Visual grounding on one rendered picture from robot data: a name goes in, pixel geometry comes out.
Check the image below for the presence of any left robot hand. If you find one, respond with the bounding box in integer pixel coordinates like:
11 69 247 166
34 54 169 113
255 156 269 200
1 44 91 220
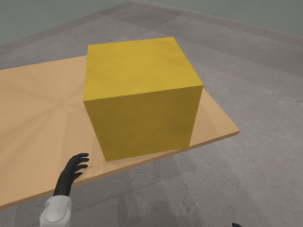
53 153 89 197

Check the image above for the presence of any table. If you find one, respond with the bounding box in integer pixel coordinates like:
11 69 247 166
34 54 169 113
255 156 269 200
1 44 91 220
0 55 240 210

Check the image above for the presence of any carton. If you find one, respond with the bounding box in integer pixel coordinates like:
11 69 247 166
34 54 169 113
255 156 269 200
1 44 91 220
83 37 204 162

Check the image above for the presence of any left robot forearm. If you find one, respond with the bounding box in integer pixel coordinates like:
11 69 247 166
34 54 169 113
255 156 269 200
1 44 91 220
40 195 72 227

